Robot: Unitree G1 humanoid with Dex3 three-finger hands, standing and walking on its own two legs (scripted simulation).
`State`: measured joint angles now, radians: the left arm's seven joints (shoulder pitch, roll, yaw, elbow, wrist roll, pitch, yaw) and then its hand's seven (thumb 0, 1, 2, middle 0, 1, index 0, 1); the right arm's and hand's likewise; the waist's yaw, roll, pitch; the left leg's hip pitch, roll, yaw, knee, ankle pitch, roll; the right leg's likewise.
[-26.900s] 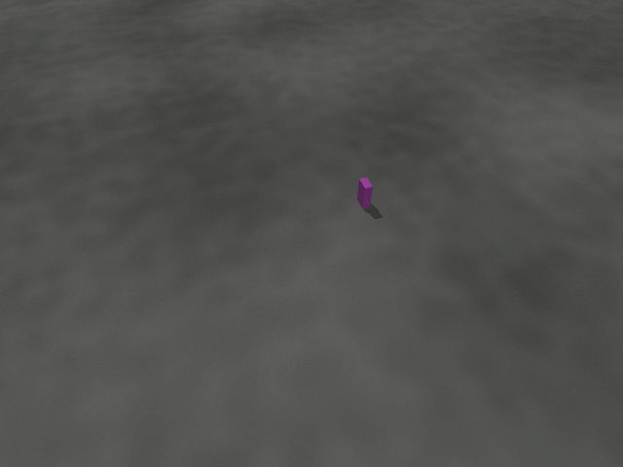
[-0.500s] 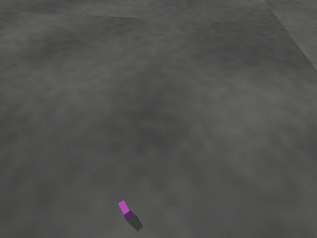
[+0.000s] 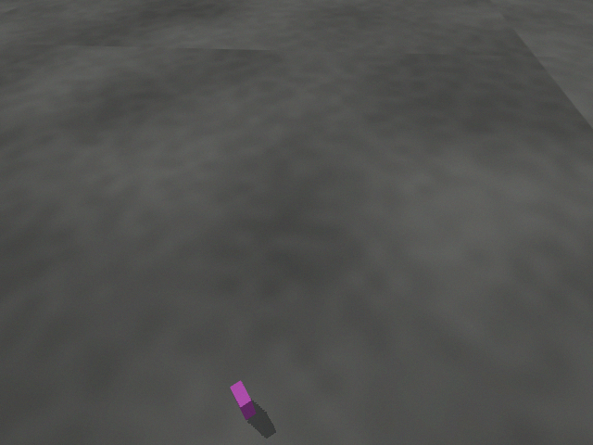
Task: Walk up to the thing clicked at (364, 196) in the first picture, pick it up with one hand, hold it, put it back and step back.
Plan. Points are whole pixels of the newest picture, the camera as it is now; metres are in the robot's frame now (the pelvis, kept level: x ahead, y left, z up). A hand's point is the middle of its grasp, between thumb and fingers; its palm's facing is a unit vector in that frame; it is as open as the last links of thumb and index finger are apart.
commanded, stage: stand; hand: left
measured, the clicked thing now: (243, 400) +0.41 +0.21 -0.72
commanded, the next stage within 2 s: step back in 1.24 s
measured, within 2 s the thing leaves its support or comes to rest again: neither
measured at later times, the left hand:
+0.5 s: hand out of the picture +0.08 +0.23 -0.16, palm faces -0.01 -0.94 -0.34, open 7.4 cm
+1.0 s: hand out of the picture +0.10 +0.23 -0.15, palm faces -0.01 -0.94 -0.35, open 7.4 cm
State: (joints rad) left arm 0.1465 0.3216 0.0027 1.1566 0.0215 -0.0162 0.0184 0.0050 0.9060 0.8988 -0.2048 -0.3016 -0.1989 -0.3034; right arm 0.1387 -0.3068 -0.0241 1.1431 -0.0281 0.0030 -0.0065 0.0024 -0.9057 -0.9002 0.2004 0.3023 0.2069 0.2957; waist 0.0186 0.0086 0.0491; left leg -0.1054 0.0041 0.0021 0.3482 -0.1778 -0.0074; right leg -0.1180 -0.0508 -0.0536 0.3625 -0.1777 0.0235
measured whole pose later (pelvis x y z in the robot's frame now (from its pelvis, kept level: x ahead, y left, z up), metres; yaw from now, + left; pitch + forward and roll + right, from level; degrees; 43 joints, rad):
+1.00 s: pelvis +0.02 -0.02 +0.00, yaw -1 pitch -2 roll +0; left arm 0.09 0.33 0.01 1.16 0.01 -0.02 0.01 0.00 0.91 0.90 -0.20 -0.30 -0.20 -0.30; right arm 0.11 -0.33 -0.01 1.16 -0.02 0.00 -0.01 0.00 -0.91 -0.90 0.20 0.30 0.21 0.30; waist 0.01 0.01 0.05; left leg -0.08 0.03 0.01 0.29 -0.18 -0.03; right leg -0.10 -0.02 -0.05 0.32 -0.18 0.00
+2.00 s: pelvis -0.12 +0.04 -0.03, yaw -4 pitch -3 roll -2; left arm 0.14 0.36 0.07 0.88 0.02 0.03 0.00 0.00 0.91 0.90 -0.20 -0.30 -0.20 -0.30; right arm 0.10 -0.37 -0.05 0.87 -0.01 0.05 -0.01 0.00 -0.90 -0.90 0.20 0.30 0.21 0.30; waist -0.01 0.04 0.19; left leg -0.40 0.00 0.01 0.75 -0.35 0.03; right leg -0.25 0.06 0.04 0.66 -0.36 -0.02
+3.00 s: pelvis -0.41 +0.04 -0.03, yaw -1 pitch -3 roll +2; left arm 0.10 0.40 0.07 0.75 0.02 0.06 0.01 0.01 0.90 0.90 -0.21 -0.30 -0.20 -0.30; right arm 0.21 -0.37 -0.05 0.88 -0.03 0.03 -0.02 0.00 -0.91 -0.90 0.20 0.30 0.21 0.30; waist 0.01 -0.05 0.20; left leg -0.26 -0.06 0.00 0.68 -0.37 0.03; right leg -0.44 -0.06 0.01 0.75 -0.29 0.00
